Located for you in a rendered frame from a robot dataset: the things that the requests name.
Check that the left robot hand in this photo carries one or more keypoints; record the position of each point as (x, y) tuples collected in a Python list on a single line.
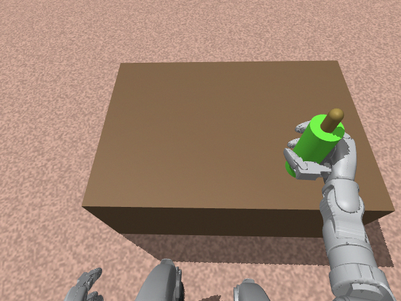
[(84, 284)]

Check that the bottle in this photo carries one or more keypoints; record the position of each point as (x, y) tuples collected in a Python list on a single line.
[(319, 138)]

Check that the right robot hand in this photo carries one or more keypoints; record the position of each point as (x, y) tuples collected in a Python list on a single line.
[(341, 162)]

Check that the right robot arm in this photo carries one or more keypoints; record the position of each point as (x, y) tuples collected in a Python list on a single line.
[(354, 274)]

